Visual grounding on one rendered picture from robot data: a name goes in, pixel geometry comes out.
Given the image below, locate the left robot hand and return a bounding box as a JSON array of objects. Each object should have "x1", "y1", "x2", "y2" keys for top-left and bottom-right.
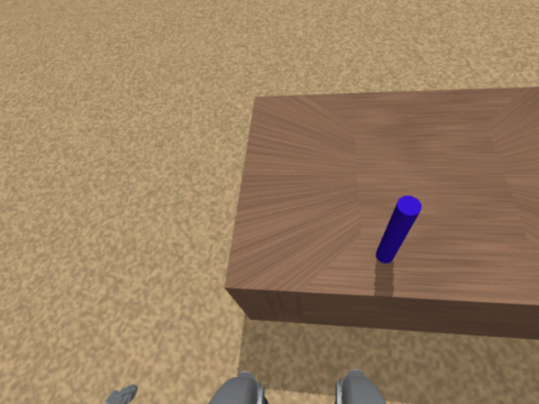
[{"x1": 104, "y1": 385, "x2": 137, "y2": 404}]

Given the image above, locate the can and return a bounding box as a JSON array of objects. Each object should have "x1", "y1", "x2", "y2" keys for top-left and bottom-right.
[{"x1": 376, "y1": 196, "x2": 422, "y2": 263}]

